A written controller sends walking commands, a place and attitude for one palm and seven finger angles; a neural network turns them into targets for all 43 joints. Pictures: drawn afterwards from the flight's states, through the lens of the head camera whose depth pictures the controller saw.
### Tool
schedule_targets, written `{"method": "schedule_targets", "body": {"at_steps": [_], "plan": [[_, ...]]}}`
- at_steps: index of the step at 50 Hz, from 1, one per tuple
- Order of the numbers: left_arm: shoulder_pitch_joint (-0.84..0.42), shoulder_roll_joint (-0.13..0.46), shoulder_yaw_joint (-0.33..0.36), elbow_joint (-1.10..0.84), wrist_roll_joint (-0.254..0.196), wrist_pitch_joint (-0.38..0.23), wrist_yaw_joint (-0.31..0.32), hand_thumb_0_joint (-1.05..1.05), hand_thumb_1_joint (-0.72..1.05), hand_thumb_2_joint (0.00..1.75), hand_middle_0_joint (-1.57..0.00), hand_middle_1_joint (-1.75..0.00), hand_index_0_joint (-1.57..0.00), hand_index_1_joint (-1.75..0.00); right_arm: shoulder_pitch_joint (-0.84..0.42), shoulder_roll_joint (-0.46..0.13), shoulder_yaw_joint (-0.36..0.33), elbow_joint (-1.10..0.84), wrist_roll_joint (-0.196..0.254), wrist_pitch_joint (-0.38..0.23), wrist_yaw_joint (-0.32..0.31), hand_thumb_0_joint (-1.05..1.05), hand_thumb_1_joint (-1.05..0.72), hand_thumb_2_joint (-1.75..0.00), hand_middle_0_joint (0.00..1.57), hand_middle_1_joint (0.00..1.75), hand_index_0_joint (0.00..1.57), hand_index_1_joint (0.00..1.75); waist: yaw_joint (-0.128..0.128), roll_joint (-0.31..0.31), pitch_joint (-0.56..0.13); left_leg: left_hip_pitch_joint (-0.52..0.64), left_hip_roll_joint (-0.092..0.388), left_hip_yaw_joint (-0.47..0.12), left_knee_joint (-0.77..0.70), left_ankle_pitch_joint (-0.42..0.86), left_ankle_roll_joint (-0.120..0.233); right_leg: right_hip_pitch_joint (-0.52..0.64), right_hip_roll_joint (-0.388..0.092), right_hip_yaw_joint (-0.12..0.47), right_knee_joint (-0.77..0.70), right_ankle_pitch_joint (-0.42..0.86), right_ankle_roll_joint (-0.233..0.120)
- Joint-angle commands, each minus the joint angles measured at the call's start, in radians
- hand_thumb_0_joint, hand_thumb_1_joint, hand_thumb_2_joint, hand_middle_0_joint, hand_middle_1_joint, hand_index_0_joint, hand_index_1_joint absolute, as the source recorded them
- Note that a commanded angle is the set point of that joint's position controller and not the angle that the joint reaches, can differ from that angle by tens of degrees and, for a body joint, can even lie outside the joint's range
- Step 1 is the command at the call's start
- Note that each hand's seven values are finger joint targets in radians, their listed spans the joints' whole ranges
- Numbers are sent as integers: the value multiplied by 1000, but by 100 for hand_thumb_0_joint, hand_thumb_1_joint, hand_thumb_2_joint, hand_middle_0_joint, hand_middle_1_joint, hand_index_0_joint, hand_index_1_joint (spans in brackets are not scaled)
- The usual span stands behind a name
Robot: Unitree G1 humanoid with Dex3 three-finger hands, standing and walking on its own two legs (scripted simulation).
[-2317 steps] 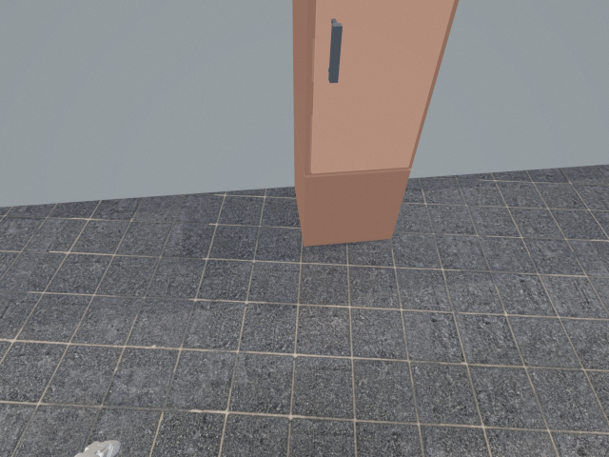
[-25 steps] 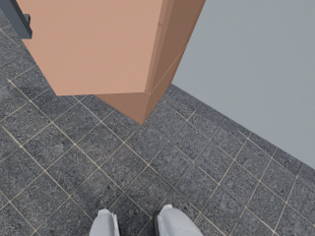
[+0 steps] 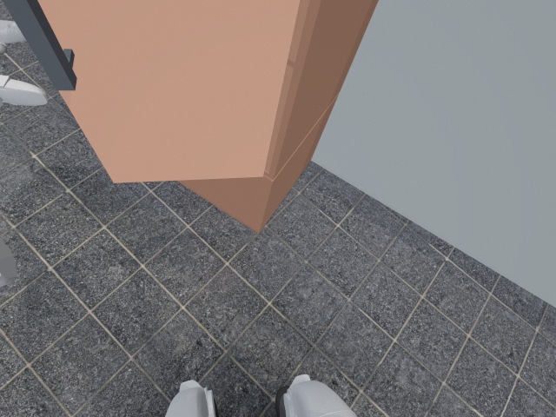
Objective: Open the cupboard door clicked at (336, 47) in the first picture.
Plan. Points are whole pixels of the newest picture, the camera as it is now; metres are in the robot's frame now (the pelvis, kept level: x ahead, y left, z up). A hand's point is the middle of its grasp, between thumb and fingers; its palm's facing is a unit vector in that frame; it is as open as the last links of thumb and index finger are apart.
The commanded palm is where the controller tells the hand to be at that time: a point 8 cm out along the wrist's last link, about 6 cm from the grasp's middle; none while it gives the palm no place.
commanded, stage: slide the fingers in behind the handle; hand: left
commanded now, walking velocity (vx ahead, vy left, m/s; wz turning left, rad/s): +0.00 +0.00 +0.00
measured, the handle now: (44, 25) +0.60 +0.22 +0.13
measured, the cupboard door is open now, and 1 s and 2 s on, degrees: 39 39 39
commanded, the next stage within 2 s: close the thumb around the handle in 1.12 s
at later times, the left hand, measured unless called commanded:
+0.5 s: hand (38, 51) +0.55 +0.22 +0.13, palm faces +0.00 -1.00 +0.02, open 14.0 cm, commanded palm +0.54 +0.26 +0.12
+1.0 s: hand (47, 51) +0.55 +0.21 +0.13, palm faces +0.00 -1.00 +0.00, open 13.9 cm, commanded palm +0.54 +0.24 +0.12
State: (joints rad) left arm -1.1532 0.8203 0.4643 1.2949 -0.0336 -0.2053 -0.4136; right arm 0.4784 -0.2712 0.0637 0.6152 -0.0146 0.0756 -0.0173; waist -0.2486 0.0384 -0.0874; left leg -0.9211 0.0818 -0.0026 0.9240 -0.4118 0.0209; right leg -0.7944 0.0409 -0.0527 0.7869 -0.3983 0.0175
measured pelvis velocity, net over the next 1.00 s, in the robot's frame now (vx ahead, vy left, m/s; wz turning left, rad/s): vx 0.00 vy -0.01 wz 0.01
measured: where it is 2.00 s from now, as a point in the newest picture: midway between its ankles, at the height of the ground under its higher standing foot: outside the picture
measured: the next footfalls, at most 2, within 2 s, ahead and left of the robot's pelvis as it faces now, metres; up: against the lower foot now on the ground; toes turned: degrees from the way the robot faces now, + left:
none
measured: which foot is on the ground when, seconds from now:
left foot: down 0.00-1.00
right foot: down 0.00-1.00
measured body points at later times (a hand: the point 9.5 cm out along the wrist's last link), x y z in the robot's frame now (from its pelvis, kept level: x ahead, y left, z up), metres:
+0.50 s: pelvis +0.00 -0.01 +0.00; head +0.14 +0.02 +0.43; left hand +0.54 +0.27 +0.14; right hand -0.05 -0.27 -0.09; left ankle +0.00 +0.10 -0.69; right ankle -0.03 -0.14 -0.69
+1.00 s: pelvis +0.00 -0.01 +0.00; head +0.14 +0.02 +0.43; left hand +0.55 +0.26 +0.14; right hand -0.06 -0.27 -0.09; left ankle +0.00 +0.10 -0.69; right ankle -0.03 -0.14 -0.69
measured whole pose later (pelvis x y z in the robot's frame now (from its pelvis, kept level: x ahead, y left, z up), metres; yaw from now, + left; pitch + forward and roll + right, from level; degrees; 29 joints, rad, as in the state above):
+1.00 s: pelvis +0.00 -0.01 +0.00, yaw +0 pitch +22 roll -5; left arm -1.16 0.73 0.43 1.31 -0.04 -0.23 -0.32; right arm 0.48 -0.27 0.05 0.64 -0.02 0.05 -0.01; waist -0.25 0.04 -0.09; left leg -0.91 0.08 0.00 0.91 -0.40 0.01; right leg -0.79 0.04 -0.05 0.80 -0.40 0.01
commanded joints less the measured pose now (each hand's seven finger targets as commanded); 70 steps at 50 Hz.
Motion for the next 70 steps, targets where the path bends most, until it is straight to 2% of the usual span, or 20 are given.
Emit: {"method": "schedule_targets", "body": {"at_steps": [1,3,5,14,18,22,26,29,33,35,41,45,48,52,53,61,64,66,69,70], "plan": [[-432,208,9,-224,-35,-70,2,0,-50,30,-30,-120,-30,-120,221,-215,-83,-12,-2,-1,-10,0,-90,-90,20,30,20,30,3,241,-491,615,-24,-76,-45,595,2,17,48,-17,-50,392,-28],[-439,194,2,-204,-38,-66,13,0,-50,30,-30,-120,-30,-120,219,-213,-79,-11,-1,-1,-11,0,-90,-90,20,30,20,30,-4,210,-445,577,-29,-72,-51,555,10,23,47,-16,-54,383,-28],[-448,236,22,-203,-25,-65,25,0,-50,30,-30,-120,-30,-120,213,-217,-80,-11,1,0,-15,0,-90,-90,20,30,20,30,-2,203,-457,554,-30,-65,-48,531,11,40,43,-8,-52,388,-24],[-458,226,24,-233,-27,-91,42,0,-50,30,-30,-120,-30,-120,204,-210,-82,-14,1,-8,-10,0,-90,-90,20,30,20,30,7,231,-507,554,-37,-52,-43,531,12,88,40,4,-46,428,-24],[-437,167,-8,-225,-34,-88,42,0,-50,30,-30,-120,-30,-120,203,-205,-84,-13,2,-9,-8,0,-90,-90,20,30,20,30,1,203,-485,548,-39,-52,-47,525,16,87,42,2,-49,430,-26],[-457,212,13,-163,-30,-66,55,0,-50,30,-30,-120,-30,-120,204,-212,-79,-8,6,-13,-14,0,-90,-90,20,30,20,30,-13,131,-432,449,-43,-39,-56,426,26,110,38,13,-65,392,-15],[-479,235,10,-177,-8,-86,67,0,-50,30,-30,-120,-30,-120,211,-207,-76,-5,2,-20,-15,0,-90,-90,20,30,20,30,-10,176,-453,452,-43,-38,-47,437,23,110,36,17,-55,398,-18],[-509,189,-13,-212,-15,-99,64,0,-50,30,-30,-120,-30,-120,219,-206,-83,1,-2,-25,-12,0,-90,-90,20,30,20,30,-15,220,-504,527,-39,-50,-46,473,16,77,38,10,-51,393,-20],[-503,114,-43,-204,-37,-87,61,0,-50,30,-30,-120,-30,-120,228,-204,-86,14,-6,-28,-10,0,-90,-90,20,30,20,30,-22,211,-481,550,-37,-57,-51,483,15,53,41,0,-56,381,-25],[-506,148,-15,-216,-34,-83,71,0,-50,30,-30,-120,-30,-120,228,-207,-88,14,-6,-29,-8,0,-90,-90,20,30,20,30,-15,201,-512,548,-36,-56,-51,485,15,68,41,2,-54,387,-22],[-509,145,-28,-190,-9,-82,104,0,-50,30,-30,-120,-30,-120,225,-205,-84,17,-8,-33,-3,0,-90,-90,20,30,20,30,-22,187,-452,506,-38,-54,-56,443,17,55,38,4,-62,356,-21],[-473,185,8,-203,-9,-94,96,0,-50,30,-30,-120,-30,-120,229,-206,-86,10,-8,-32,-3,0,-90,-90,20,30,20,30,0,203,-497,533,-37,-56,-53,498,12,82,40,2,-48,399,-25],[-487,107,-41,-221,-23,-99,87,0,-50,30,-30,-120,-30,-120,222,-201,-87,7,-9,-32,-1,0,-90,-90,20,30,20,30,-12,217,-473,552,-38,-57,-56,499,11,55,42,-3,-51,388,-29],[-480,158,-1,-182,-24,-85,95,0,-50,30,-30,-120,-30,-120,219,-209,-87,7,-6,-32,-3,0,-90,-90,20,30,20,30,-13,159,-446,497,-37,-53,-60,439,16,67,41,1,-59,358,-21],[-491,193,20,-201,-20,-94,100,0,-50,30,-30,-120,-30,-120,222,-211,-83,6,-8,-32,-5,0,-90,-90,20,30,20,30,-2,196,-464,508,-39,-53,-60,460,15,76,38,3,-52,370,-26],[-447,144,-8,-219,-22,-104,89,0,-50,30,-30,-120,-30,-120,213,-204,-89,-4,-5,-29,0,0,-90,-90,20,30,20,30,1,192,-490,547,-37,-52,-55,504,10,77,42,1,-50,400,-23],[-450,122,-19,-228,-28,-104,86,0,-33,37,-31,-122,-31,-122,208,-204,-90,-2,-4,-25,1,0,-90,-90,20,30,20,30,3,217,-485,574,-34,-60,-59,506,5,48,42,-6,-50,376,-26],[-461,106,-30,-213,-33,-94,90,0,-22,42,-32,-123,-32,-123,211,-205,-91,4,-4,-25,0,0,-90,-90,20,30,20,30,-9,183,-448,550,-32,-63,-63,480,7,41,42,-7,-56,359,-24],[-478,131,-8,-228,-29,-99,101,0,-5,49,-33,-125,-33,-125,218,-209,-93,9,-8,-29,-3,0,-90,-90,20,30,20,30,-5,198,-483,579,-31,-70,-62,503,6,37,40,-5,-54,361,-26],[-480,97,-32,-232,-30,-100,102,0,0,52,-34,-125,-34,-125,213,-203,-91,8,-8,-31,0,0,-90,-90,20,30,20,30,-6,213,-478,582,-34,-68,-61,506,4,33,41,-6,-53,362,-26]]}}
